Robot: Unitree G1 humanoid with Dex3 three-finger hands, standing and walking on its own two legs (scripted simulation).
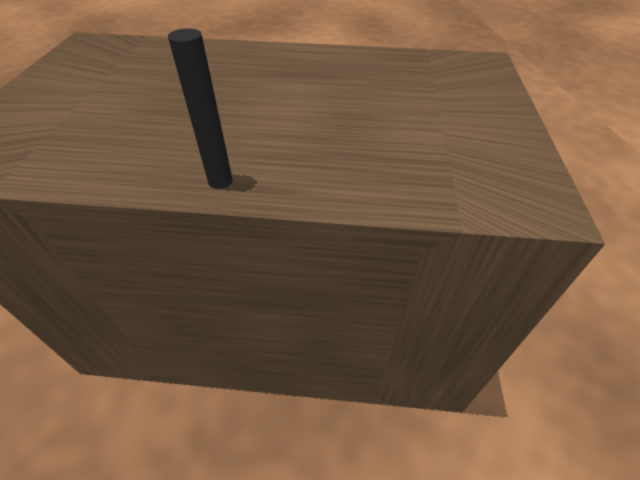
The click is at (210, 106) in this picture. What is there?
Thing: slim round
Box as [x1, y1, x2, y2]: [168, 28, 232, 188]
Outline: 175,30 168,34 168,38 208,183 210,186 214,188 222,188 229,185 232,179 201,34 198,30 189,28
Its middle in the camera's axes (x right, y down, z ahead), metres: -0.18 -0.18 +0.60
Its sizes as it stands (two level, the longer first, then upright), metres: 0.043 0.043 0.249
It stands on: a support 0.80 m high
